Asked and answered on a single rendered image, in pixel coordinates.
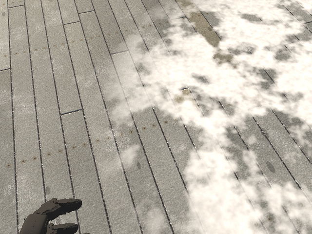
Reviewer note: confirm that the left robot hand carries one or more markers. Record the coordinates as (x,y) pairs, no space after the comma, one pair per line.
(37,223)

